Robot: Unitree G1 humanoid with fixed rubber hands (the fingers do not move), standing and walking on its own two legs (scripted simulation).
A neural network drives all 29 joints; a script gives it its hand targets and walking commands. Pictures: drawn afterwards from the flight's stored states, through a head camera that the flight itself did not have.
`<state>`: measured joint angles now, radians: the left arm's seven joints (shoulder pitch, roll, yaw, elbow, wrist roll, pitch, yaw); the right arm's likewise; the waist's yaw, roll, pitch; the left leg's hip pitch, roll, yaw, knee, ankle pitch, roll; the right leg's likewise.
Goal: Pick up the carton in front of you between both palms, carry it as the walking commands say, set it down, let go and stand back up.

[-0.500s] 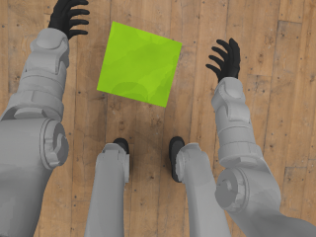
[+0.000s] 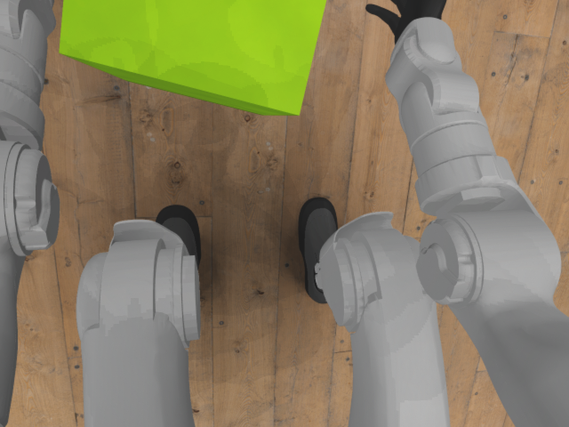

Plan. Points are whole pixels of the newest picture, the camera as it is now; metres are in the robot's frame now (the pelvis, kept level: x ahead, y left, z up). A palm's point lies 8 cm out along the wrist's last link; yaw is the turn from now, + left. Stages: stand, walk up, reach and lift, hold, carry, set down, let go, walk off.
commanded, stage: reach and lift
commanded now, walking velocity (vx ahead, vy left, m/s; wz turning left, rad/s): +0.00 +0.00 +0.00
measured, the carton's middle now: (210, 8) +0.54 +0.09 -0.26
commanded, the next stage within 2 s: none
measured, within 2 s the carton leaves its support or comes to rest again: leaves its support in 0.88 s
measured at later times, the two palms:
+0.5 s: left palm out of the picture +0.55 +0.24 -0.19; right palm (372, 7) +0.54 -0.08 -0.17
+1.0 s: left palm out of the picture +0.52 +0.23 -0.15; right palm out of the picture +0.53 -0.06 -0.11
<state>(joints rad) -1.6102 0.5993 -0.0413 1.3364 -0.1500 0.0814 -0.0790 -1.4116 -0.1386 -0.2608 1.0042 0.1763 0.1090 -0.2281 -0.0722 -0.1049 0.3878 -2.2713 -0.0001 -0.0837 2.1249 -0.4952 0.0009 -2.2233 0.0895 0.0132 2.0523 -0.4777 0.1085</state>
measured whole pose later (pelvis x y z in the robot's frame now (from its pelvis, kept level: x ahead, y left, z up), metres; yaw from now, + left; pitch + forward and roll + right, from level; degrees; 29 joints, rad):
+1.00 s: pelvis +0.02 +0.00 -0.01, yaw +3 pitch +38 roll -4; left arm -1.34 0.36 -0.04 1.03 -0.04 0.29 0.05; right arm -1.15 0.07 -0.45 0.69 0.08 0.15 -0.27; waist 0.00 -0.12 0.16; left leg -2.28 -0.05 -0.08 2.16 -0.54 -0.03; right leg -2.23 0.17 0.08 2.12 -0.56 0.15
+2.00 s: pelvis +0.08 -0.02 +0.26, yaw +10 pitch +31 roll -1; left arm -0.62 0.01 0.26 0.76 0.19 0.31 0.09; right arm -0.55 0.22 -0.42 0.62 -0.17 0.20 -0.20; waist -0.01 -0.06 -0.27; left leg -1.33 -0.08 -0.13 1.24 -0.44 -0.05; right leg -1.30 0.12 0.13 1.25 -0.49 0.04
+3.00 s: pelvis +0.11 -0.01 +0.39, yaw +10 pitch -3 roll +0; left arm -0.32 -0.17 0.26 0.44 0.28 0.65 0.11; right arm -0.35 0.18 -0.32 0.45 -0.33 0.56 -0.03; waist -0.01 -0.01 -0.03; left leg -0.22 -0.05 -0.13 0.47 -0.20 -0.01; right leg -0.19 0.04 0.16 0.48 -0.24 0.02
